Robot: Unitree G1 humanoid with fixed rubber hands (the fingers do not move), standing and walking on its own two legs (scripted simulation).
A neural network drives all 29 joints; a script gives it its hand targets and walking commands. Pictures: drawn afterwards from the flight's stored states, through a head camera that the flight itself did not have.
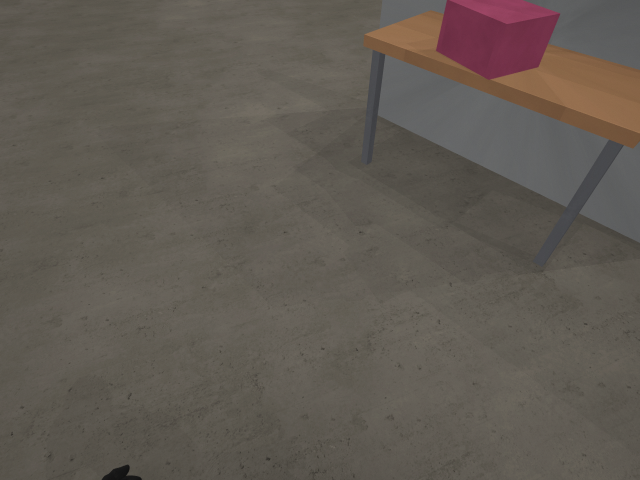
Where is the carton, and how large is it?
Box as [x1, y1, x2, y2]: [436, 0, 559, 79]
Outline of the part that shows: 436,50 488,79 538,66 559,13 523,0 447,0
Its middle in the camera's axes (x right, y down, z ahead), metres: +0.63 -0.74 +1.41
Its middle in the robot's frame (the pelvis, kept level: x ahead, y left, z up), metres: +1.56 -0.61 -0.03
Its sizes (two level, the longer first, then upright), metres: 0.286 0.241 0.177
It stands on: a table, 0.64 m high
